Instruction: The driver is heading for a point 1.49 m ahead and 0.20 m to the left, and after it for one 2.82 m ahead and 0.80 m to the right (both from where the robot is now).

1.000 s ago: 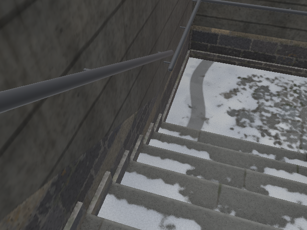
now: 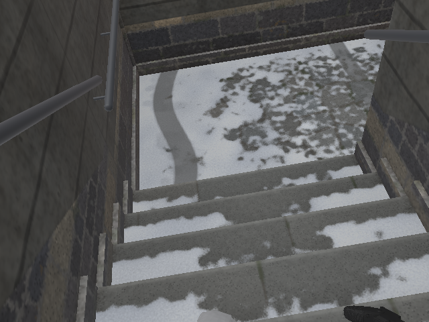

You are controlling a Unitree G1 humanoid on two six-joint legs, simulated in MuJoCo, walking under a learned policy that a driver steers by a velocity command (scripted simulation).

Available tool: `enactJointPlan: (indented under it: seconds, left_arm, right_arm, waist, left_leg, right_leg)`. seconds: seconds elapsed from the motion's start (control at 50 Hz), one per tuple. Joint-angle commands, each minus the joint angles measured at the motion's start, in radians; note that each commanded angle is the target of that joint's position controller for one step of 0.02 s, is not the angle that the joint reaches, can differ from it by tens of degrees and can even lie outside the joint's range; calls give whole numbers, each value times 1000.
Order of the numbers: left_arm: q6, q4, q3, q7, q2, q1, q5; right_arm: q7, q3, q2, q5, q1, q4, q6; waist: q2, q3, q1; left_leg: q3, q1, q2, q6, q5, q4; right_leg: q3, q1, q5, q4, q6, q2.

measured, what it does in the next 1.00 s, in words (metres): steps on the spot: left foot, then right foot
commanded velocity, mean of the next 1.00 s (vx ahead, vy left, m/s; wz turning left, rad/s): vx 0.01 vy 0.00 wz -0.04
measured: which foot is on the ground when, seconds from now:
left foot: up 0.00-0.28, down 0.30-1.00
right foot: down 0.00-0.34, up 0.36-0.68, down 0.70-1.00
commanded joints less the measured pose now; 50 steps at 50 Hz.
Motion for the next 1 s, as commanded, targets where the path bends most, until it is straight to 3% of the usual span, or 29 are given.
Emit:
enactJointPlan:
  seconds: [0.02, 0.08, 0.12, 0.16, 0.2, 0.22, 0.24, 0.26, 0.28, 0.3, 0.32, 0.34, 0.36, 0.38, 0.42, 0.46, 0.48, 0.5, 0.58, 0.6, 0.62, 0.68, 0.74, 0.8, 0.84, 0.86, 0.88, 0.94, 1.0]
  left_arm:
    - [-8, -70, 32, 18, 137, 55, -6]
    - [-8, -84, 42, 30, 146, 58, -7]
    - [-9, -87, 58, 38, 158, 51, -11]
    - [-5, -89, 89, 46, 185, 10, -19]
    - [7, -78, 115, 41, 181, 6, -24]
    - [12, -42, 121, 24, 173, 39, -23]
    - [9, -24, 128, 3, 174, 57, -21]
    - [4, -38, 117, -9, 138, 12, -27]
    - [-3, -19, 107, -17, 75, 39, -22]
    - [-15, -11, 100, -33, 36, 71, -23]
    - [-24, -22, 97, -54, -9, 66, -24]
    - [-49, -72, 114, -66, 22, 30, -60]
    - [-63, -91, 136, -53, 94, -66, -73]
    - [-66, -79, 145, -40, 114, -86, -58]
    - [-44, -19, 147, -35, 76, -19, -31]
    - [-34, 16, 143, -43, 37, 15, -21]
    - [-31, 34, 143, -48, 25, 39, -17]
    - [-25, 36, 139, -48, 16, 44, -16]
    - [-16, 34, 135, -37, 20, 24, -13]
    - [-17, 34, 133, -36, 21, 11, -19]
    - [-13, 36, 131, -37, 18, 15, -37]
    - [-27, 52, 127, -40, 19, 31, -43]
    - [-41, 73, 147, -32, 70, 66, -39]
    - [-47, 97, 145, -34, 52, 77, -29]
    - [-51, 109, 141, -44, 41, 66, -35]
    - [-48, 111, 144, -44, 46, 55, -29]
    - [-48, 116, 150, -41, 54, 37, -41]
    - [-48, 133, 158, -33, 63, 58, -28]
    - [-43, 163, 164, -22, 46, 59, -31]
  right_arm:
    - [8, -10, -59, -1, -21, -111, -12]
    - [13, -9, -69, -10, -58, -142, -19]
    - [25, -2, -65, -17, -79, -160, -24]
    - [55, 8, -59, -31, -112, -179, -40]
    - [88, 8, -65, -12, -115, -146, -64]
    - [101, 6, -50, 7, -48, -103, -69]
    - [111, 3, -45, 10, 47, -57, -70]
    - [107, -9, -59, 0, 131, -32, -64]
    - [102, -21, -56, -3, 192, 18, -55]
    - [100, -25, -65, -13, 289, 54, -55]
    - [108, -15, -67, -25, 411, 83, -60]
    - [118, -29, -122, -27, 415, 105, -61]
    - [113, -44, -156, -44, 318, 96, -77]
    - [97, -49, -154, -53, 261, 110, -93]
    - [91, -45, -139, -54, 188, 128, -99]
    - [95, -40, -123, -31, 178, 152, -108]
    - [104, -37, -108, -19, 178, 166, -111]
    - [104, -44, -119, -23, 200, 177, -112]
    - [94, -54, -126, -16, 273, 219, -101]
    - [91, -56, -125, -15, 291, 227, -99]
    - [88, -55, -117, -2, 315, 238, -102]
    - [79, -59, -128, 6, 342, 261, -98]
    - [89, -59, -123, -1, 379, 288, -111]
    - [76, -67, -120, 9, 356, 300, -107]
    - [76, -71, -115, -3, 364, 311, -99]
    - [80, -69, -111, 4, 361, 307, -101]
    - [87, -59, -91, 3, 329, 290, -98]
    - [90, -64, -109, 14, 313, 284, -98]
    - [88, -68, -104, 13, 339, 300, -104]
  waist:
    - [-148, -120, -7]
    - [-163, -66, 0]
    - [-159, -43, -8]
    - [-179, -30, -25]
    - [-195, -33, 9]
    - [-217, -40, -1]
    - [-243, -49, -28]
    - [-206, -37, -82]
    - [-124, -29, -100]
    - [-52, -35, -125]
    - [14, -47, -121]
    - [188, 8, -93]
    - [186, 123, -96]
    - [173, 151, -84]
    - [125, 118, -28]
    - [101, 91, -10]
    - [51, 75, -8]
    - [22, 62, -13]
    - [69, 0, -56]
    - [73, -2, -72]
    - [76, -18, -80]
    - [50, 5, -85]
    - [-3, -30, -95]
    - [-63, -40, -89]
    - [-91, -64, -93]
    - [-87, -76, -91]
    - [-103, -73, -94]
    - [-90, -47, -81]
    - [-92, -21, -75]
  left_leg:
    - [-71, -109, 1, -14, -13, 30]
    - [-33, -43, 26, -13, -38, -73]
    - [-2, 32, 75, -3, -26, -331]
    - [49, 204, 176, 35, -8, -789]
    - [85, 473, 224, 95, -8, -1167]
    - [139, 689, 202, 114, -54, -1234]
    - [165, 838, 187, 135, -23, -1247]
    - [160, 901, 195, 162, 17, -1441]
    - [210, 986, 156, 163, -20, -1522]
    - [161, 1078, 189, 182, -76, -1621]
    - [-87, 1150, 372, 222, 62, -1631]
    - [-362, 1085, 506, 329, -78, -1820]
    - [-516, 941, 522, 351, -358, -1957]
    - [-452, 847, 494, 317, -441, -1993]
    - [-365, 691, 421, 232, -463, -2023]
    - [-245, 639, 366, 191, -344, -2025]
    - [-231, 664, 355, 201, -261, -2005]
    - [-201, 702, 359, 194, -162, -1997]
    - [-95, 828, 321, 165, 259, -1929]
    - [-88, 864, 321, 172, 316, -1913]
    - [-103, 901, 334, 181, 412, -1892]
    - [-131, 980, 365, 227, 471, -1869]
    - [-107, 919, 307, 225, 499, -1865]
    - [-11, 995, 271, 233, 606, -1846]
    - [10, 1023, 263, 238, 578, -1826]
    - [21, 1016, 261, 241, 546, -1821]
    - [19, 996, 259, 243, 502, -1828]
    - [39, 950, 242, 232, 406, -1820]
    - [89, 873, 205, 233, 0, -1792]
  right_leg:
    - [358, 281, 224, -193, -187, -278]
    - [368, 240, 156, -234, -213, -261]
    - [371, 233, 98, -265, -217, -243]
    - [372, 212, -13, -355, -200, -239]
    - [341, 138, -12, -412, -185, -234]
    - [305, 23, 2, -447, -187, -227]
    - [310, -42, 6, -478, -197, -233]
    - [285, -48, -52, -422, -172, -203]
    - [250, -85, -144, -378, -134, -165]
    - [203, -123, -268, -255, -84, -111]
    - [169, -228, -361, -25, 13, -67]
    - [173, -387, -347, -78, 36, -60]
    - [125, -394, -230, -111, 60, -139]
    - [63, -311, -125, -98, 75, -171]
    - [33, -97, 18, -29, 94, -175]
    - [1, 13, 96, 2, 101, -162]
    - [13, 28, 106, 30, 105, -173]
    - [16, 23, 110, 14, 103, -180]
    - [-28, 98, 79, -109, 131, -178]
    - [-39, 104, 61, -155, 135, -175]
    - [-30, 114, 61, -186, 139, -176]
    - [-25, 137, 84, -370, 129, -201]
    - [-21, 269, 185, -337, 129, -213]
    - [-16, 227, 267, -364, 133, -212]
    - [-19, 244, 319, -361, 113, -209]
    - [-17, 260, 314, -355, 102, -205]
    - [-18, 269, 303, -352, 93, -197]
    - [-19, 288, 284, -352, 89, -188]
    - [-63, 267, -35, -336, 54, -138]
